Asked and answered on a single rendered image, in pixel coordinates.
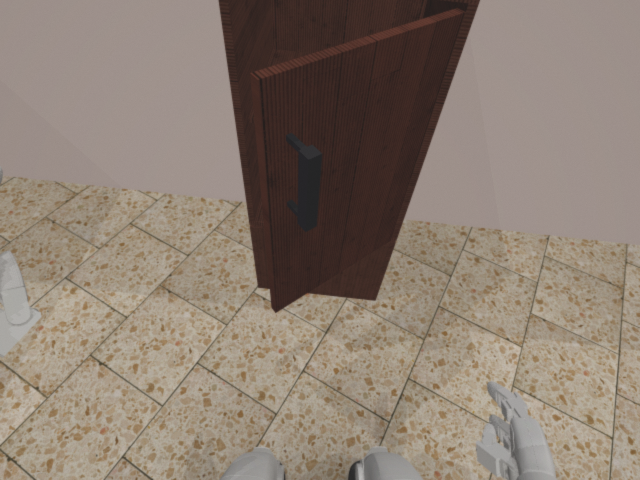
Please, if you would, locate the cupboard door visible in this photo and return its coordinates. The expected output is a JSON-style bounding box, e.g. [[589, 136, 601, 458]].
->
[[250, 8, 466, 313]]

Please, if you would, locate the handle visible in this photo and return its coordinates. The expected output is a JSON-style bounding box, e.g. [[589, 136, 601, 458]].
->
[[286, 133, 322, 232]]

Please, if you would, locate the robot right shin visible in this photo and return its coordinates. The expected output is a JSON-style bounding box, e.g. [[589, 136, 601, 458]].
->
[[363, 446, 388, 459]]

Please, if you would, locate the right robot hand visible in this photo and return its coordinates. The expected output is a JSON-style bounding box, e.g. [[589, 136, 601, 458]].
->
[[476, 381, 556, 480]]

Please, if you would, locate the robot left thigh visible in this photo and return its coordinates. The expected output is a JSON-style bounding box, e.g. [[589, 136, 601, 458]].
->
[[219, 452, 284, 480]]

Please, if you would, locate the left robot hand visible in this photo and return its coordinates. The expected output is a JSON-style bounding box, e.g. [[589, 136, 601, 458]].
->
[[0, 166, 41, 358]]

